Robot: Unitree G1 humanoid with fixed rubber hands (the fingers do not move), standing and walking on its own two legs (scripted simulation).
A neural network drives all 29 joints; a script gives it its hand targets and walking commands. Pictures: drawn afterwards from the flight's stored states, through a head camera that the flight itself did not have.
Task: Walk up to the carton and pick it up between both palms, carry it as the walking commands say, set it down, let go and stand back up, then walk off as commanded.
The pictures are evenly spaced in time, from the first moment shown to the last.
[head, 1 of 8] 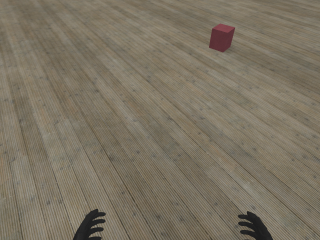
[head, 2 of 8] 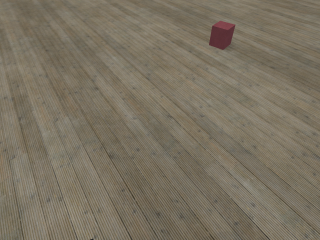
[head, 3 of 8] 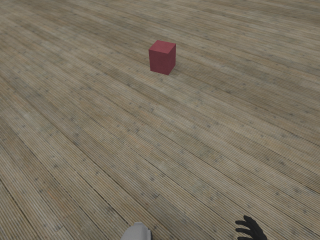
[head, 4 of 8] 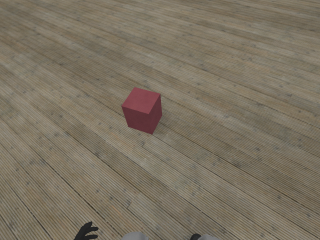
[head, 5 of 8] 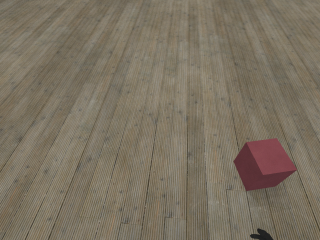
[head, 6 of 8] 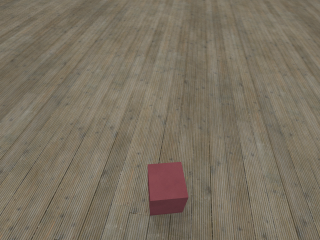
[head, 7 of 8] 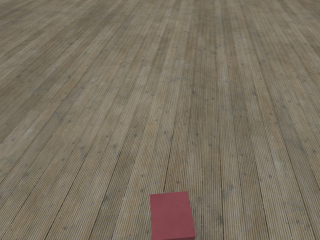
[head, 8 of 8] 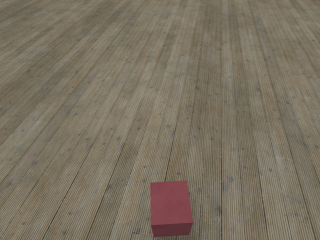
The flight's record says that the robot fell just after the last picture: no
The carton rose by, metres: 0.00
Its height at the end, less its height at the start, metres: +0.00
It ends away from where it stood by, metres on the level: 0.00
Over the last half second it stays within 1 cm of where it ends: yes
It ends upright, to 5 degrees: yes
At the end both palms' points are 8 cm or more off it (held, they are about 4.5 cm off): yes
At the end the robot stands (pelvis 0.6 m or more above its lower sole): yes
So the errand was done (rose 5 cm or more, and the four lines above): no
